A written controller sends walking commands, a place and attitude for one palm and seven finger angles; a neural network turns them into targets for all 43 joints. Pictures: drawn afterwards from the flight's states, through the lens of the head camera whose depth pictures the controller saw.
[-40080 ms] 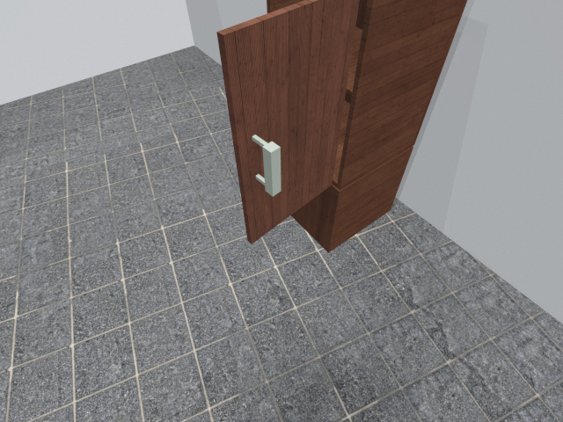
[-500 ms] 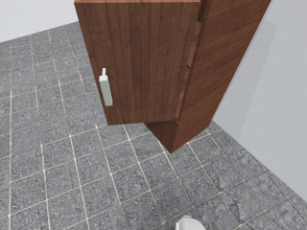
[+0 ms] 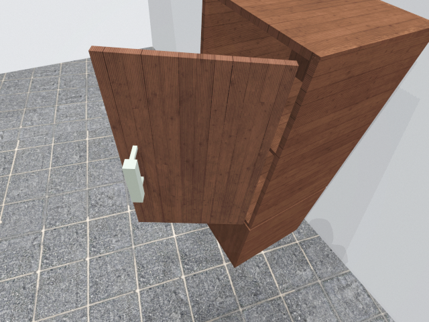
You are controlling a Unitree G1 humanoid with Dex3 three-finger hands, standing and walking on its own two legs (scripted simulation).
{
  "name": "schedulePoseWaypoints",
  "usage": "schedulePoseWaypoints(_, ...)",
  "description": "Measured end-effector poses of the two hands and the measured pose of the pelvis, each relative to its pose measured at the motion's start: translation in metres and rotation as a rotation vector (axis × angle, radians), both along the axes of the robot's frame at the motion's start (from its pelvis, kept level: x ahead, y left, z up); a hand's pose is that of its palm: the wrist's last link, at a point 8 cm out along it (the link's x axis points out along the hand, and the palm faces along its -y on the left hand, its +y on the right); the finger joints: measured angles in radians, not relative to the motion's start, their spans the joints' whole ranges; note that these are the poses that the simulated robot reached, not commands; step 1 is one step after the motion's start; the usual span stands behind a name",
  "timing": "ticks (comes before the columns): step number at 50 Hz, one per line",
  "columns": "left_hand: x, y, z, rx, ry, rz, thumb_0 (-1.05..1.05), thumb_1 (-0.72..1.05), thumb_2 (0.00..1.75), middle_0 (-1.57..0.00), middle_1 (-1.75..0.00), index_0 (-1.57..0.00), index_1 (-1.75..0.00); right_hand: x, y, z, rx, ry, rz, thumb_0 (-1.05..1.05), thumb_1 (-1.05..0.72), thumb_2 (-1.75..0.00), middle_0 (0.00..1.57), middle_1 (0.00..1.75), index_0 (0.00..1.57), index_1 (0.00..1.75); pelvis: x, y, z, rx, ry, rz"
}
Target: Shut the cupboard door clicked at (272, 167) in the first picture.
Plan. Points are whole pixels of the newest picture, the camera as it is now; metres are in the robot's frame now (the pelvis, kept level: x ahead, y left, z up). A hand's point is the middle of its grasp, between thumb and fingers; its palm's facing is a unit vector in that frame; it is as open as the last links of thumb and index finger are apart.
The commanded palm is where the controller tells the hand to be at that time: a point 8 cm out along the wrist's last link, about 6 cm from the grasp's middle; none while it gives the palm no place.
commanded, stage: come to a stop and stand still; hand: left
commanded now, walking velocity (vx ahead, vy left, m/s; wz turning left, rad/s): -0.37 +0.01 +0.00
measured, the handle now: (136, 174) +0.43 +0.23 -0.03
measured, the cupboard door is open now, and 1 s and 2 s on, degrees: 60 60 60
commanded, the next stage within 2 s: none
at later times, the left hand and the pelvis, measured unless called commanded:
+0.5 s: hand out of the picture +0.02 +0.16 -0.15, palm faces -0.01 -0.95 -0.30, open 7.4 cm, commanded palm none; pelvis +0.00 -0.03 +0.01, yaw -2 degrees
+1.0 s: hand out of the picture +0.02 +0.27 -0.18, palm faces -0.02 -0.97 -0.23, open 7.4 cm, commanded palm none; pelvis -0.05 +0.08 -0.01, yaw -4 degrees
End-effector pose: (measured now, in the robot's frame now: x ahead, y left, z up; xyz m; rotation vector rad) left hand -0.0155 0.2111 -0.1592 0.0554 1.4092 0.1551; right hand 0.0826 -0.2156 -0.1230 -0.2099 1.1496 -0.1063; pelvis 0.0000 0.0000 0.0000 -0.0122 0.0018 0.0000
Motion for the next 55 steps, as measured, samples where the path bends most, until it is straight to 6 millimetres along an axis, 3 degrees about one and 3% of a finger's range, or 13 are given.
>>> schedulePoseWaypoints(4,0.011,-0.009,0.006,-0.001,0.034,-0.001,0.01,0.91,0.89,-0.2,-0.3,-0.2,-0.29,0.014,0.005,-0.004,0.013,0.038,-0.006,0.0,-0.91,-0.9,0.2,0.3,0.2,0.3,0.012,-0.002,0.003,0.021,0.009,-0.002)
schedulePoseWaypoints(7,0.016,-0.006,0.015,0.037,0.056,-0.014,0.02,0.92,0.89,-0.2,-0.3,-0.21,-0.29,0.014,0.001,-0.01,0.032,0.068,-0.028,0.0,-0.91,-0.9,0.2,0.3,0.2,0.3,0.012,-0.006,0.005,0.024,0.022,-0.006)
schedulePoseWaypoints(14,0.031,0.01,0.032,0.172,0.013,-0.055,0.01,0.91,0.89,-0.2,-0.3,-0.21,-0.29,-0.015,-0.039,-0.028,0.036,0.152,-0.084,0.0,-0.91,-0.9,0.2,0.3,0.2,0.3,0.003,-0.027,0.002,0.036,0.04,-0.019)
schedulePoseWaypoints(18,0.035,0.009,0.042,0.206,-0.012,-0.077,0.01,0.91,0.89,-0.2,-0.3,-0.2,-0.29,-0.033,-0.062,-0.025,0.011,0.194,-0.116,0.0,-0.91,-0.9,0.2,0.3,0.2,0.3,0.001,-0.034,0.006,0.049,0.027,-0.027)
schedulePoseWaypoints(25,0.032,-0.001,0.046,0.172,-0.033,-0.092,0.01,0.91,0.89,-0.2,-0.3,-0.2,-0.29,-0.05,-0.073,-0.017,-0.007,0.211,-0.131,0.01,-0.91,-0.9,0.19,0.3,0.2,0.3,-0.003,-0.031,0.012,0.06,0.009,-0.035)
schedulePoseWaypoints(33,0.014,0.006,0.03,0.106,-0.029,-0.091,0.01,0.9,0.89,-0.21,-0.3,-0.21,-0.29,-0.043,-0.043,-0.013,-0.006,0.144,-0.083,0.01,-0.91,-0.9,0.19,0.3,0.2,0.3,-0.01,-0.009,0.006,0.04,-0.004,-0.033)
schedulePoseWaypoints(37,0.015,0.028,0.018,0.114,-0.061,-0.08,0.01,0.9,0.89,-0.21,-0.3,-0.21,-0.3,-0.033,-0.021,-0.019,-0.014,0.05,-0.076,0.01,-0.91,-0.9,0.19,0.3,0.2,0.3,-0.014,0.011,-0.007,0.009,-0.001,-0.022)
schedulePoseWaypoints(44,0.023,0.069,0.009,0.099,-0.128,-0.1,0.01,0.9,0.89,-0.21,-0.3,-0.21,-0.29,-0.029,0.034,-0.006,-0.003,-0.022,-0.071,0.01,-0.91,-0.9,0.19,0.3,0.2,0.3,-0.027,0.047,-0.008,-0.006,-0.013,-0.045)
schedulePoseWaypoints(50,0.025,0.104,0.012,0.108,-0.166,-0.13,0.01,0.91,0.89,-0.2,-0.3,-0.21,-0.29,-0.049,0.069,-0.002,0.005,-0.05,-0.075,0.01,-0.91,-0.9,0.2,0.3,0.2,0.3,-0.047,0.075,-0.006,-0.007,-0.026,-0.07)
schedulePoseWaypoints(55,0.011,0.123,0.017,0.114,-0.183,-0.135,0.01,0.91,0.89,-0.2,-0.3,-0.2,-0.29,-0.081,0.081,-0.005,0.003,-0.013,-0.095,0.0,-0.91,-0.9,0.2,0.3,0.2,0.3,-0.066,0.093,-0.005,-0.016,-0.037,-0.06)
